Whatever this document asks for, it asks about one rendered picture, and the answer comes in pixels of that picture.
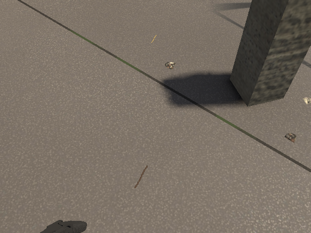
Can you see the left robot hand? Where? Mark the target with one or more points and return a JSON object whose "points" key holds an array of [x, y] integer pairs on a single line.
{"points": [[70, 226]]}

